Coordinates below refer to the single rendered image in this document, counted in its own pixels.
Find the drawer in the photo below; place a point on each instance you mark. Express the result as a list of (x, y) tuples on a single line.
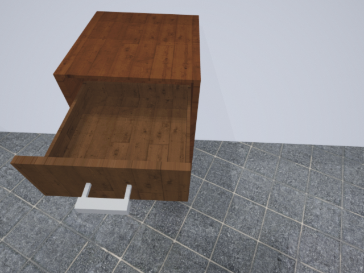
[(117, 134)]

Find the handle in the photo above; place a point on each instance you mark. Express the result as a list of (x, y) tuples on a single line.
[(87, 204)]

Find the cabinet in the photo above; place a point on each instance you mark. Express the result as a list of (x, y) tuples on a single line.
[(138, 48)]

